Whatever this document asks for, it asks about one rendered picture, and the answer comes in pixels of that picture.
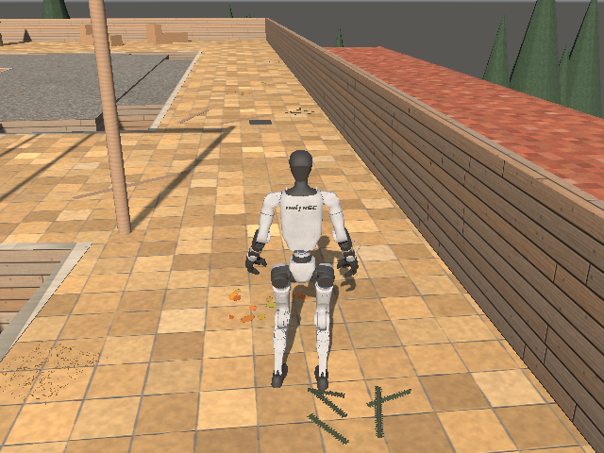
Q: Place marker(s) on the robot right thigh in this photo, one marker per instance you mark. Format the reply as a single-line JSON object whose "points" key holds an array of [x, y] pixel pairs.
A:
{"points": [[324, 278]]}

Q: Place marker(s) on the right robot hand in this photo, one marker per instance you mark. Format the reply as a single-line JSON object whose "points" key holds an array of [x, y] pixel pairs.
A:
{"points": [[353, 264]]}

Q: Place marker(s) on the left robot hand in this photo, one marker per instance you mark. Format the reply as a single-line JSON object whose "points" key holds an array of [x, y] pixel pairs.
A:
{"points": [[249, 265]]}

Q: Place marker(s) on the robot right forearm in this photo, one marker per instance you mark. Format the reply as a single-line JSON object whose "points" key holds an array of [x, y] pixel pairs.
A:
{"points": [[347, 248]]}

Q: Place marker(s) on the robot left upper arm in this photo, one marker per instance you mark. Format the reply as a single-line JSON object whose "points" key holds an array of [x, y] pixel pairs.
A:
{"points": [[271, 200]]}

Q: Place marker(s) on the robot left foot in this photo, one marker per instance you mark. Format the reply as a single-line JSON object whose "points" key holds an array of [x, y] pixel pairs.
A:
{"points": [[277, 380]]}

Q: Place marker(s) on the robot right upper arm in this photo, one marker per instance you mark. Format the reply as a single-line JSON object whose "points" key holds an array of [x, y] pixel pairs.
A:
{"points": [[330, 199]]}

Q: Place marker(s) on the robot left forearm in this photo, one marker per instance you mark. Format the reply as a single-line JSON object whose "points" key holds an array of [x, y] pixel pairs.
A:
{"points": [[255, 248]]}

